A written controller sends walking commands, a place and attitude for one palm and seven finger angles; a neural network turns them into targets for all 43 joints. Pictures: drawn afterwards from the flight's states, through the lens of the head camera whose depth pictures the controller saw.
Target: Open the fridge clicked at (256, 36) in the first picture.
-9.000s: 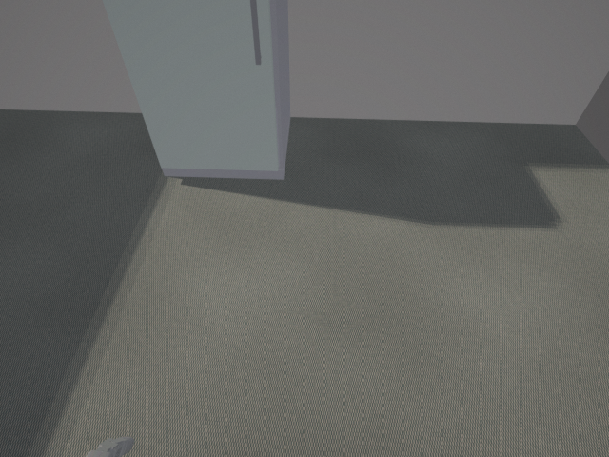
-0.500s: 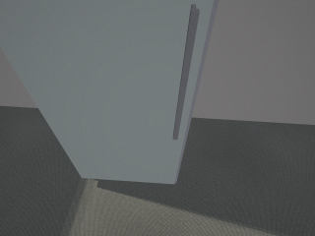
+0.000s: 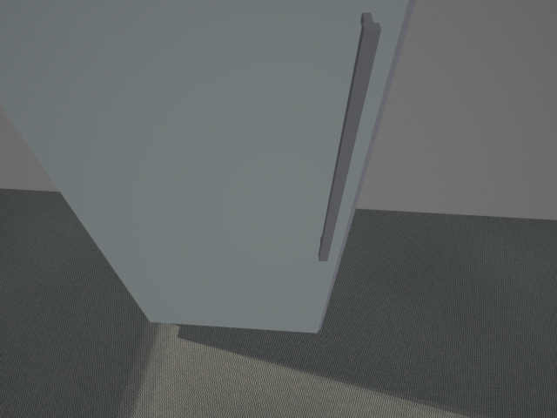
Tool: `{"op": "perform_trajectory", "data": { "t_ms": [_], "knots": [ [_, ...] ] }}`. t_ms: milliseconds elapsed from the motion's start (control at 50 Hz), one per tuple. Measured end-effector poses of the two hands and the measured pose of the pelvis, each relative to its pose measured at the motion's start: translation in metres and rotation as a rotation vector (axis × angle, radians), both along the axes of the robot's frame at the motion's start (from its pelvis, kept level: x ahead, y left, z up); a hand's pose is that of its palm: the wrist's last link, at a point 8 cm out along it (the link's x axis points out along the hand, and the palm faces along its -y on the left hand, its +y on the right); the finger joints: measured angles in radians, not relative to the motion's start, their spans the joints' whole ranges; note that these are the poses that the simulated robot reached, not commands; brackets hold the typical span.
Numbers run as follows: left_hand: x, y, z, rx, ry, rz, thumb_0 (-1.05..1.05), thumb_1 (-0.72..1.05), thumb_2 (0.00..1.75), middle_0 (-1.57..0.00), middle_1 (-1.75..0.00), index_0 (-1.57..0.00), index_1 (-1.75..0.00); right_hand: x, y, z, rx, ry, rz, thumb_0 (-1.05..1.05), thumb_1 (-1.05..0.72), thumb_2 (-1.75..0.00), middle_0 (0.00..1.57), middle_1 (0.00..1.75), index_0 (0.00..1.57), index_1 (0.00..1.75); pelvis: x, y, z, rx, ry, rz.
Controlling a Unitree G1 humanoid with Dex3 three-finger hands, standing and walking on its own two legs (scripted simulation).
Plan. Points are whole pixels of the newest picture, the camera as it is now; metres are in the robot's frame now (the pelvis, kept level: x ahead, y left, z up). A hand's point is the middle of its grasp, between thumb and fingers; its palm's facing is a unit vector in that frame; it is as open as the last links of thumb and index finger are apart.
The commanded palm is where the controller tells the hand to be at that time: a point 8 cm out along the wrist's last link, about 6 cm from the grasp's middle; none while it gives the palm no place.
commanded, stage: come to a stop and stand still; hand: right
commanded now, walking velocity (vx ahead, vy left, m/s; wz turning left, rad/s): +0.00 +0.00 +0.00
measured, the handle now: (338, 171) +0.47 -0.06 +0.10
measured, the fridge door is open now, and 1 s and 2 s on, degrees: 0 0 0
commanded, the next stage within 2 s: look again from close up in 0.26 s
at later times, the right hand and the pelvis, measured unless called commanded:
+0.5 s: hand out of the picture +0.01 -0.15 -0.17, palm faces +0.01 +0.98 -0.20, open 7.3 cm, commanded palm none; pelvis +0.00 +0.02 +0.00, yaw +0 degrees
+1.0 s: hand out of the picture +0.01 -0.14 -0.17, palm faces +0.01 +0.98 -0.20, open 7.4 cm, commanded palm none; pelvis +0.00 +0.04 +0.00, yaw -1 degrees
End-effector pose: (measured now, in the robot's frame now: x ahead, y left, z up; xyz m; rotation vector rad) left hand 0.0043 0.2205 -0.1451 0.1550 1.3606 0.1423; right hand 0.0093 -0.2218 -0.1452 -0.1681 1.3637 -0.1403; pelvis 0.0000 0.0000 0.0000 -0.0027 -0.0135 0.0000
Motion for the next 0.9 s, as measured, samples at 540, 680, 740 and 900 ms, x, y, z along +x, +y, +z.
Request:
{"op": "perform_trajectory", "data": {
  "t_ms": [540, 680, 740, 900],
  "knots": [
    [-0.008, 0.025, 0.001, -0.002, 0.033, -0.001, 0.00, 0.91, 0.90, -0.20, -0.30, -0.20, -0.30, -0.002, 0.023, 0.003, 0.000, -0.003, -0.005, 0.01, -0.91, -0.89, 0.20, 0.30, 0.20, 0.30, 0.001, 0.024, 0.002, -0.004, -0.008, -0.004],
    [-0.006, 0.034, 0.002, 0.005, 0.027, -0.007, 0.00, 0.91, 0.90, -0.20, -0.30, -0.20, -0.30, -0.007, 0.029, 0.002, 0.005, 0.000, -0.007, 0.01, -0.91, -0.89, 0.20, 0.30, 0.20, 0.30, -0.001, 0.030, 0.002, -0.005, -0.009, -0.006],
    [-0.005, 0.037, 0.002, 0.008, 0.025, -0.010, 0.00, 0.91, 0.90, -0.20, -0.30, -0.20, -0.30, -0.008, 0.031, 0.002, 0.006, 0.000, -0.007, 0.01, -0.91, -0.89, 0.20, 0.30, 0.20, 0.30, -0.001, 0.032, 0.002, -0.005, -0.007, -0.007],
    [-0.003, 0.044, 0.003, 0.011, 0.020, -0.015, 0.00, 0.91, 0.90, -0.20, -0.30, -0.20, -0.30, -0.006, 0.035, 0.003, 0.004, -0.006, -0.004, 0.01, -0.91, -0.89, 0.20, 0.30, 0.20, 0.30, -0.002, 0.038, 0.003, -0.005, -0.005, -0.007]
  ]
}}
